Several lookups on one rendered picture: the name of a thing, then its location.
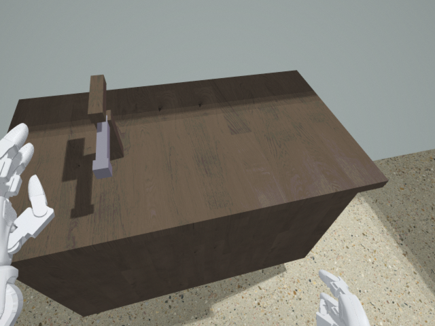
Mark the left robot forearm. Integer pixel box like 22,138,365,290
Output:
0,266,23,326

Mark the robot left hand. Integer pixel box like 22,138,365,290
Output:
0,123,54,266

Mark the counter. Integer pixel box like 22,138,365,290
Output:
7,70,389,317

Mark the tap lever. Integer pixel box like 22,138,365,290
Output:
92,115,112,179

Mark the robot right hand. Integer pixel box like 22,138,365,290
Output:
316,270,370,326

